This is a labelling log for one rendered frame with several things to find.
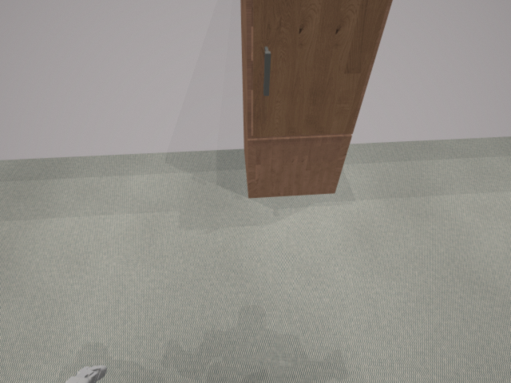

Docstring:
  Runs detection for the robot left hand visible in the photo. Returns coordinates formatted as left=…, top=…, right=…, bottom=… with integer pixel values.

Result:
left=66, top=365, right=107, bottom=383

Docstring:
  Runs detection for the handle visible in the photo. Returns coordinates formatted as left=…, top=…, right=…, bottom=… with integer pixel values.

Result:
left=263, top=46, right=271, bottom=96

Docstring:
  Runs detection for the cupboard door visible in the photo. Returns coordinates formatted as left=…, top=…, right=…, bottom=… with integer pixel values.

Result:
left=253, top=0, right=389, bottom=137

